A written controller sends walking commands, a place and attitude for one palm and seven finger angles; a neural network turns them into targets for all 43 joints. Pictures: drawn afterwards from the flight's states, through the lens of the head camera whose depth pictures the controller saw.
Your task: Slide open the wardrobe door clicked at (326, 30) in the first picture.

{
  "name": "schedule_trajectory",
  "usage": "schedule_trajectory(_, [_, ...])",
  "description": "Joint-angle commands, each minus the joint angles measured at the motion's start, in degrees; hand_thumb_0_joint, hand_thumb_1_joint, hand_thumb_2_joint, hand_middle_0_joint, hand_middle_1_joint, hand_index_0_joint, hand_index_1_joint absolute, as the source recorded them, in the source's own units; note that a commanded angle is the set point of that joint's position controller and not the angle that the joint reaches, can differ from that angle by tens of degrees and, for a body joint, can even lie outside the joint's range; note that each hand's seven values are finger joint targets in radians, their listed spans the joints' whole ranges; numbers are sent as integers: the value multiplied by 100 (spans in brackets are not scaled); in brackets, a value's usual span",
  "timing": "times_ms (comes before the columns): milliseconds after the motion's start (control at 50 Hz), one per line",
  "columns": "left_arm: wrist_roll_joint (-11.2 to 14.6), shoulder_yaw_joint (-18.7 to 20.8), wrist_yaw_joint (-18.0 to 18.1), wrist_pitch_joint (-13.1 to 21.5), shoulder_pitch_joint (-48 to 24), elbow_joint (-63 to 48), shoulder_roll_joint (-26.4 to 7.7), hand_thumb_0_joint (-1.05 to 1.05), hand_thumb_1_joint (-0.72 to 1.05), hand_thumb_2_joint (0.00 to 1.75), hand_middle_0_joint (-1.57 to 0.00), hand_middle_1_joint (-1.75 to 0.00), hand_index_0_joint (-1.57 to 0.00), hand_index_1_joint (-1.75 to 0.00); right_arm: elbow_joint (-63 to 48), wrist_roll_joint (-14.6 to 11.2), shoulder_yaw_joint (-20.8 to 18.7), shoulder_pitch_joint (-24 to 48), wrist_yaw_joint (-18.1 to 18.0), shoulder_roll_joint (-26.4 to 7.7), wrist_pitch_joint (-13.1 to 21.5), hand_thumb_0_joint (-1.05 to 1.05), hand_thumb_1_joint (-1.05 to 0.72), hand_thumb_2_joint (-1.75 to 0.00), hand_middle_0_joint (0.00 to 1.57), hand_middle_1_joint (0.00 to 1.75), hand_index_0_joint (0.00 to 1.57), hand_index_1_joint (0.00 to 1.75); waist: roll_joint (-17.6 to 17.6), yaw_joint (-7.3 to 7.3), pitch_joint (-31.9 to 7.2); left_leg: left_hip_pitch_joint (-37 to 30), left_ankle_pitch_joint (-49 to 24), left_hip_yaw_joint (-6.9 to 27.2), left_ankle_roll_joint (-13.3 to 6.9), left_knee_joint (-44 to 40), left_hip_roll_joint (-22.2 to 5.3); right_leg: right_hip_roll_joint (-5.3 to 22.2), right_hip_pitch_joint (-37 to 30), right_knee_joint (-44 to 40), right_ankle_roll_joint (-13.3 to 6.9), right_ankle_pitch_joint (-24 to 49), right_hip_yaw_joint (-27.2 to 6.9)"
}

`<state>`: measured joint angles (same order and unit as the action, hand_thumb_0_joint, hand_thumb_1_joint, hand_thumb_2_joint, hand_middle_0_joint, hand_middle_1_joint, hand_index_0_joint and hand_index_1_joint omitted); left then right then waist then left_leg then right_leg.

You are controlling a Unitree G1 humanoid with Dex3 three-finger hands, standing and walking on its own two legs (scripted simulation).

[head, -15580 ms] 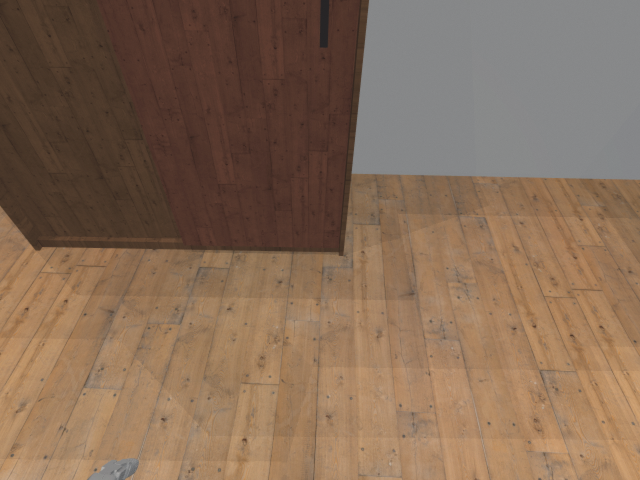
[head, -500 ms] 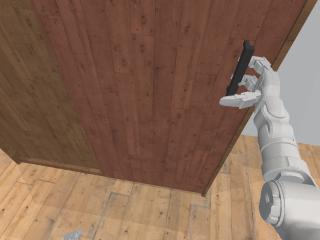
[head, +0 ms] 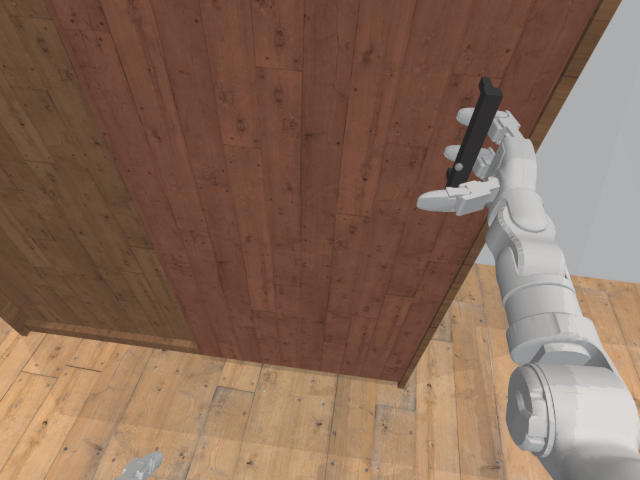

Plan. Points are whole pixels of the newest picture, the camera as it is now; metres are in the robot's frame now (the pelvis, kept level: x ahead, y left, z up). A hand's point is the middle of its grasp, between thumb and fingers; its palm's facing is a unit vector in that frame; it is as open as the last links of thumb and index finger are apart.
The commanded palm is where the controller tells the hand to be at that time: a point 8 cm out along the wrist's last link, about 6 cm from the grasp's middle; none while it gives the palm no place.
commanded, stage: slide the fingers in behind the handle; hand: right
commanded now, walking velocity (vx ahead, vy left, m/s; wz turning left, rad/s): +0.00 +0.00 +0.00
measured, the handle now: (467, 141) +0.52 -0.14 +0.18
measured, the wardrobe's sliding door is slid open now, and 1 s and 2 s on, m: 0.00 0.00 0.00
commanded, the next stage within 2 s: grip the handle and tug to test in 0.50 s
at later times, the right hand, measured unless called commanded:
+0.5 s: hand (454, 165) +0.46 -0.11 +0.18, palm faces +0.04 +1.00 +0.01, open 14.1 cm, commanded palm +0.43 -0.16 +0.18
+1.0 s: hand (455, 164) +0.46 -0.11 +0.18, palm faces +0.04 +1.00 +0.01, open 10.3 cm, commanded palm +0.43 -0.16 +0.18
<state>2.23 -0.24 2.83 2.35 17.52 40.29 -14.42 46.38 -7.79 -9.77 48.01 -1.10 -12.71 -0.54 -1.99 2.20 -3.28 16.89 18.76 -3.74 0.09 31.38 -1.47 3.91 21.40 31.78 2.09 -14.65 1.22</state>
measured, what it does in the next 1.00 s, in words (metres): stands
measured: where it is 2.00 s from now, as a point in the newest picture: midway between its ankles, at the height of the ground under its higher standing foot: outside the picture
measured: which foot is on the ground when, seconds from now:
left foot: down 0.00-1.00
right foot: down 0.00-1.00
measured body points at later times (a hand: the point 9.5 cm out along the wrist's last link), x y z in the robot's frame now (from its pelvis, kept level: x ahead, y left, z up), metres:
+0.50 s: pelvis +0.00 +0.00 +0.00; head +0.02 +0.01 +0.45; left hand +0.09 +0.25 -0.12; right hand +0.45 -0.17 +0.18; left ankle -0.03 +0.12 -0.73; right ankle +0.01 -0.15 -0.73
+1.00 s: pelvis +0.00 -0.01 +0.00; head +0.02 +0.00 +0.45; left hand +0.08 +0.25 -0.12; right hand +0.45 -0.17 +0.18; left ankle -0.03 +0.12 -0.73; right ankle +0.01 -0.15 -0.73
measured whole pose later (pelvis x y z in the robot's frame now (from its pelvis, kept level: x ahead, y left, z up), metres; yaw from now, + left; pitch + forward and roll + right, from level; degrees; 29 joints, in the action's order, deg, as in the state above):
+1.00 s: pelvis +0.00 -0.01 +0.00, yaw +1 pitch +5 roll +0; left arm 1.8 -0.4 2.4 1.9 18.5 40.5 -13.7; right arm 47.3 -7.2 -11.3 47.6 -1.9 -12.0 1.0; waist -1.9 2.8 -3.8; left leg 17.0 18.5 -2.5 0.6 31.0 -1.6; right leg 3.8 21.0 31.5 1.7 -15.0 2.4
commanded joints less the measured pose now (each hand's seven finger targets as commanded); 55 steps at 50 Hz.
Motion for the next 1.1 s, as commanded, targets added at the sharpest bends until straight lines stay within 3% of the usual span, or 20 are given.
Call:
schedule_trajectory(0, [4, 274, 13, 269, 4, -615, -662, 0, 90, 90, -20, -30, -20, -30, -1431, 9, 218, 3043, 46, -339, 464, 0, 50, -30, 30, 120, 30, 120, 139, 191, -1995, -14, -2303, 55, -85, -346, 306, -344, -1558, -48, -386, 1676, -22])
schedule_trajectory(80, [-13, 263, 5, 242, -2, -604, -660, 0, 90, 90, -20, -30, -20, -30, -1309, 41, 1, 3105, -36, -565, 451, 0, 50, -30, 30, 120, 30, 120, 367, 162, -1916, -108, -2398, 78, -55, -335, 291, -365, -1361, -76, -407, 1594, 12])
schedule_trajectory(100, [-33, 271, 20, 222, 28, -594, -712, 0, 90, 90, -20, -30, -20, -30, -1276, 46, -151, 3033, -46, -761, 466, 0, 50, -30, 30, 120, 30, 120, 619, 147, -1931, -223, -2437, 77, -48, -354, 294, -369, -1286, -78, -434, 1608, 5])
schedule_trajectory(180, [-3, 244, 33, 200, -50, -623, -634, 0, 90, 90, -20, -30, -20, -30, -1192, 63, 34, 3055, 42, -555, 472, 0, 50, -30, 30, 120, 30, 120, 331, 144, -1752, -135, -2394, 91, -64, -347, 281, -378, -1267, -102, -413, 1527, 42])
schedule_trajectory(240, [-6, 237, 39, 182, -46, -616, -658, 0, 90, 90, -20, -30, -20, -30, -1197, 58, -115, 3166, 34, -765, 502, 0, 50, -30, 30, 120, 30, 120, 282, 152, -1754, -142, -2337, 109, -62, -366, 272, -374, -1251, -105, -415, 1486, 38])
schedule_trajectory(260, [-7, 239, 36, 191, -47, -629, -632, 0, 90, 90, -20, -30, -20, -30, -1280, 64, -2, 3182, 41, -620, 523, 0, 50, -30, 30, 120, 30, 120, 219, 156, -1820, -147, -2382, 99, -71, -347, 277, -375, -1325, -102, -408, 1556, 37])
schedule_trajectory(380, [3, 245, 29, 209, -71, -678, -635, 0, 90, 90, -20, -30, -20, -30, -1386, 12, -25, 2941, 64, -585, 504, 0, 50, -30, 30, 120, 30, 120, 424, 109, -1841, -239, -2507, 78, -62, -342, 297, -361, -1309, -115, -414, 1634, 54])
schedule_trajectory(400, [-13, 250, 39, 198, -40, -659, -678, 0, 90, 90, -20, -30, -20, -30, -1309, 27, -209, 2879, 40, -819, 505, 0, 50, -30, 30, 120, 30, 120, 480, 79, -1816, -283, -2443, 84, -57, -367, 292, -358, -1244, -113, -422, 1587, 56])
schedule_trajectory(440, [3, 239, 65, 166, -49, -630, -671, 0, 90, 90, -20, -30, -20, -30, -1174, 44, -202, 3047, 32, -852, 451, 0, 50, -30, 30, 120, 30, 120, 479, 138, -1647, -175, -2311, 100, -42, -403, 281, -351, -1175, -156, -423, 1440, 58])
schedule_trajectory(480, [3, 240, 58, 172, -43, -626, -630, 0, 90, 90, -20, -30, -20, -30, -1206, 85, 8, 3176, 28, -616, 450, 0, 50, -30, 30, 120, 30, 120, 297, 181, -1642, -60, -2269, 97, -58, -395, 284, -359, -1270, -130, -413, 1458, 53])
schedule_trajectory(560, [-4, 258, 35, 195, -28, -645, -633, 0, 90, 90, -20, -30, -20, -30, -1348, 73, -71, 2982, -33, -619, 486, 0, 50, -30, 30, 120, 30, 120, 106, 89, -1993, -138, -2357, 74, -93, -322, 297, -337, -1475, -94, -373, 1701, 26])
schedule_trajectory(580, [-3, 241, 35, 189, -39, -634, -631, 0, 90, 90, -20, -30, -20, -30, -1332, 82, 26, 3075, -35, -542, 479, 0, 50, -30, 30, 120, 30, 120, 138, 136, -1878, -98, -2306, 65, -87, -344, 292, -336, -1425, -116, -373, 1645, 25])
schedule_trajectory(600, [-19, 253, 35, 189, 13, -613, -659, 0, 90, 90, -20, -30, -20, -30, -1274, 82, -6, 3113, -52, -583, 490, 0, 45, -32, 30, 121, 30, 121, 352, 169, -1833, -124, -2257, 50, -76, -368, 301, -329, -1373, -122, -386, 1604, -6])
schedule_trajectory(700, [-28, 251, 62, 176, 19, -603, -696, 0, 90, 90, -20, -30, -20, -30, -1119, 82, -261, 3065, -45, -892, 467, 0, 22, -42, 33, 124, 33, 124, 520, 113, -1784, -208, -2223, 82, -59, -405, 296, -338, -1217, -158, -414, 1473, 31])
schedule_trajectory(780, [-16, 237, 58, 175, 31, -575, -647, 0, 90, 90, -20, -30, -20, -30, -1072, 117, -113, 3295, -26, -763, 503, 0, 3, -50, 35, 127, 35, 127, 206, 183, -1723, -38, -2138, 89, -77, -396, 285, -332, -1290, -148, -388, 1438, 22])
schedule_trajectory(820, [-21, 254, 43, 182, 8, -639, -663, 0, 90, 90, -20, -30, -20, -30, -1254, 109, -284, 3092, -47, -913, 564, 0, -6, -54, 36, 128, 36, 128, 33, 64, -2030, -212, -2269, 96, -102, -339, 282, -336, -1378, -128, -372, 1623, 32])
schedule_trajectory(900, [-32, 258, 37, 185, 50, -636, -681, 0, 90, 90, -20, -30, -20, -30, -1197, 63, -238, 2957, -34, -813, 568, 0, -25, -62, 38, 131, 38, 131, 364, 105, -1945, -256, -2375, 60, -81, -352, 313, -317, -1333, -137, -382, 1693, 31])
schedule_trajectory(960, [-12, 270, 18, 218, -21, -692, -647, 0, 90, 90, -20, -30, -20, -30, -1479, 51, -126, 2889, -16, -660, 571, 0, -39, -68, 40, 133, 40, 133, 297, 78, -2009, -277, -2487, 61, -82, -332, 315, -313, -1430, -135, -382, 1804, 54])
schedule_trajectory(1020, [-10, 256, 39, 181, -4, -645, -687, 0, 90, 90, -20, -30, -20, -30, -1317, 56, -258, 2858, -23, -871, 496, 0, -53, -74, 41, 135, 41, 135, 451, 102, -1745, -258, -2366, 88, -62, -411, 306, -320, -1235, -171, -409, 1590, 61])
schedule_trajectory(1080, [-5, 251, 55, 171, -32, -664, -665, 0, 90, 90, -20, -30, -20, -30, -1358, 71, -218, 2977, 0, -840, 457, 0, -67, -80, 43, 137, 43, 137, 301, 96, -1728, -228, -2257, 92, -72, -421, 297, -327, -1243, -194, -398, 1494, 72])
